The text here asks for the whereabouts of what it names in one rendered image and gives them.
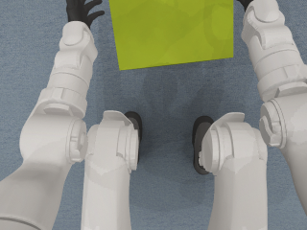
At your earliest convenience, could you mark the carton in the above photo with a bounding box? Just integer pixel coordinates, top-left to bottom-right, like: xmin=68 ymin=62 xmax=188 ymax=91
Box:
xmin=108 ymin=0 xmax=234 ymax=71

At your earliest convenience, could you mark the robot right forearm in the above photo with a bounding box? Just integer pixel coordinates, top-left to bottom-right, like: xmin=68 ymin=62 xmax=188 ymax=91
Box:
xmin=241 ymin=0 xmax=307 ymax=103

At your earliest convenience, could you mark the robot left shin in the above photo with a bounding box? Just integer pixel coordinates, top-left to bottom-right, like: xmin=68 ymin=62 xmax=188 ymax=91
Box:
xmin=84 ymin=110 xmax=132 ymax=160

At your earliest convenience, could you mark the right robot thigh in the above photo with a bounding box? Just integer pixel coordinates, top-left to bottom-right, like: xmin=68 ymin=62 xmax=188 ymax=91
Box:
xmin=204 ymin=122 xmax=268 ymax=230

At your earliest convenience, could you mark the robot right upper arm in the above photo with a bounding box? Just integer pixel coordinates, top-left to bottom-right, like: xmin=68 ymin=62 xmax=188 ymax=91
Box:
xmin=259 ymin=93 xmax=307 ymax=217

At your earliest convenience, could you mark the robot left forearm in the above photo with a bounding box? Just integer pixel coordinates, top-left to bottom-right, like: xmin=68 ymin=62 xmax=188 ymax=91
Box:
xmin=19 ymin=21 xmax=98 ymax=157

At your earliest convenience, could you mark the left robot hand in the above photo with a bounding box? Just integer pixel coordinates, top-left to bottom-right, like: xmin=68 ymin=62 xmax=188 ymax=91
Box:
xmin=66 ymin=0 xmax=105 ymax=30

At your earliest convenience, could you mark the right robot hand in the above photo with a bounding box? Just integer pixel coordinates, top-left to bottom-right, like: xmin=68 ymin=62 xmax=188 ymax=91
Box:
xmin=237 ymin=0 xmax=253 ymax=12

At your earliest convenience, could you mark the robot left upper arm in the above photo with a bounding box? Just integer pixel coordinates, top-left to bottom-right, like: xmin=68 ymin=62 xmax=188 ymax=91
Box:
xmin=0 ymin=113 xmax=88 ymax=230

